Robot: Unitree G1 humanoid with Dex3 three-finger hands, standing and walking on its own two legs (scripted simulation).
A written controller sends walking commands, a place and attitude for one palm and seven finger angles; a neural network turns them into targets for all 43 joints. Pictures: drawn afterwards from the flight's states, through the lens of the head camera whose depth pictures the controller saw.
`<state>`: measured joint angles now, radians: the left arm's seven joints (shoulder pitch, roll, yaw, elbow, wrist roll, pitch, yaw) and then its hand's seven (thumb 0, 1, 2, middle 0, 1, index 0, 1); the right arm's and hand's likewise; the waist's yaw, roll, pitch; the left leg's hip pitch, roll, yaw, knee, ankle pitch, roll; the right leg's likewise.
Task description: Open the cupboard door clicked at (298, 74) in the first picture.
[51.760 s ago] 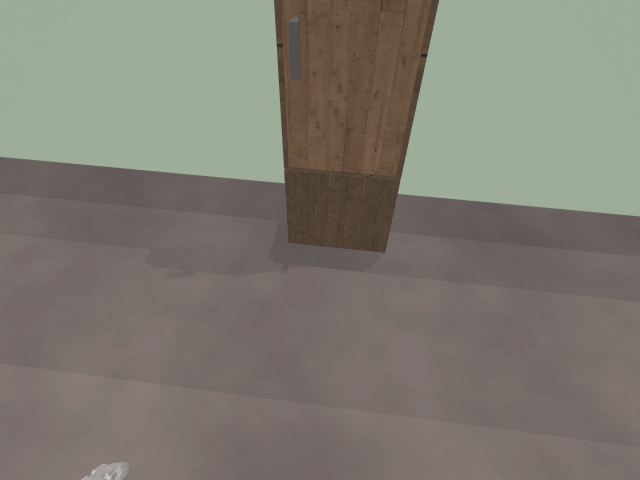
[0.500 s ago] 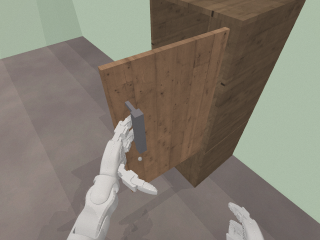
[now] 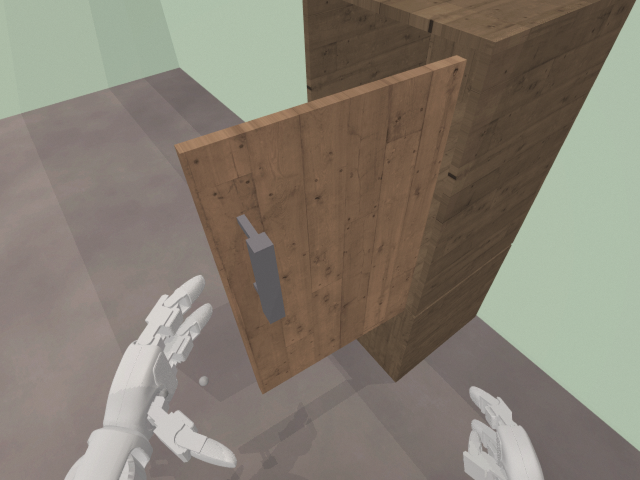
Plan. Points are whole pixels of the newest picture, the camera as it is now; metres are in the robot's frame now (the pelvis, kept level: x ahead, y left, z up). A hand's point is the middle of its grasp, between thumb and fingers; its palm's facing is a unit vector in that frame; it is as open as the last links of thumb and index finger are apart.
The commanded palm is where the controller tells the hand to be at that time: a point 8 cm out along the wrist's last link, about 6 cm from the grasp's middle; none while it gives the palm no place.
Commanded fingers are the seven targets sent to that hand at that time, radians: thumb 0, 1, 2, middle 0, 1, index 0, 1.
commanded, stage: slide the hand sideways off the handle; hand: left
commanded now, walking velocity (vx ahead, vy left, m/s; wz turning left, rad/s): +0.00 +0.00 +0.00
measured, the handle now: (260, 270) +0.35 +0.11 +0.09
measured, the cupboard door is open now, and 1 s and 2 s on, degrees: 85 85 85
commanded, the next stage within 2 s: draw the hand back to the body in 0.20 s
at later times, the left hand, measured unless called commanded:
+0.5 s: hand (165, 386) +0.19 +0.18 +0.10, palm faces -0.04 -1.00 -0.08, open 16.3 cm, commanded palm +0.16 +0.23 +0.11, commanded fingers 0.00 -0.50 0.30 -0.15 -0.30 -0.15 -0.30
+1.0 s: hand (87, 377) +0.18 +0.24 +0.13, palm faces +0.26 -0.92 -0.28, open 15.0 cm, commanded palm +0.14 +0.28 +0.15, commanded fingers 0.00 0.06 0.54 -0.17 -0.30 -0.17 -0.30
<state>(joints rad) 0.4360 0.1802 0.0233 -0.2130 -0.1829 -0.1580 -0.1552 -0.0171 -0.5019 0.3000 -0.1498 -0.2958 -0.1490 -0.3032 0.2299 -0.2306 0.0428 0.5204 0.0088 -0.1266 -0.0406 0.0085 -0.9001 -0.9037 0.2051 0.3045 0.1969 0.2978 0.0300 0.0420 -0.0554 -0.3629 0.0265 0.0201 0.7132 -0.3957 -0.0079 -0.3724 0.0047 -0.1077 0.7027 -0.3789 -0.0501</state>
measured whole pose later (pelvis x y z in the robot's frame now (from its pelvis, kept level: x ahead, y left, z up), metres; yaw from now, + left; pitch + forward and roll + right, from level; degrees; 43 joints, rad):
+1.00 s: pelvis -0.01 +0.03 +0.02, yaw +0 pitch -3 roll -1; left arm 0.50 0.27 0.14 -0.41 -0.07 -0.05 0.06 -0.01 -0.26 0.41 -0.16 -0.30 -0.16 -0.30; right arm 0.21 -0.22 0.07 0.58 0.00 -0.20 -0.09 0.01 -0.90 -0.90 0.21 0.30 0.20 0.30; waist 0.06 0.05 0.01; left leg -0.20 0.00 0.04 0.57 -0.32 0.03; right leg -0.20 -0.01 -0.09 0.52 -0.28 -0.01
